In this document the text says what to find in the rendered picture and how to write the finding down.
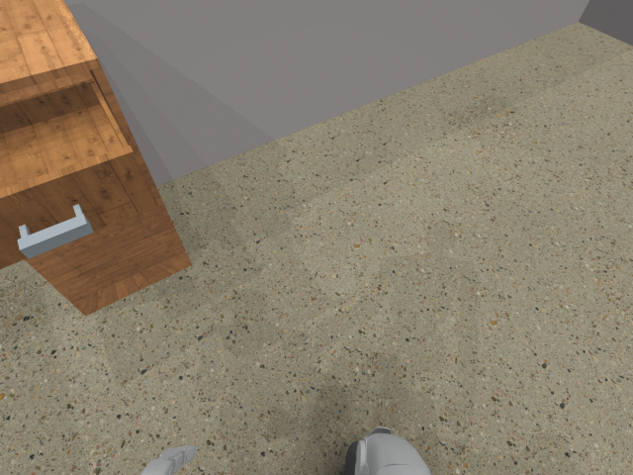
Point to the robot right thigh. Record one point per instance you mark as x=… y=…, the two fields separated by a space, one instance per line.
x=388 y=454

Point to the robot left hand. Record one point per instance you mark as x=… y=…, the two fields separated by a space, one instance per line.
x=170 y=461

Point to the drawer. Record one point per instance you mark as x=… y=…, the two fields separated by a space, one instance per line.
x=58 y=149

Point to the handle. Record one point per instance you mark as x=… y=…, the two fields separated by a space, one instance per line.
x=55 y=236

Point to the cabinet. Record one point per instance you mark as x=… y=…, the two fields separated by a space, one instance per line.
x=42 y=48

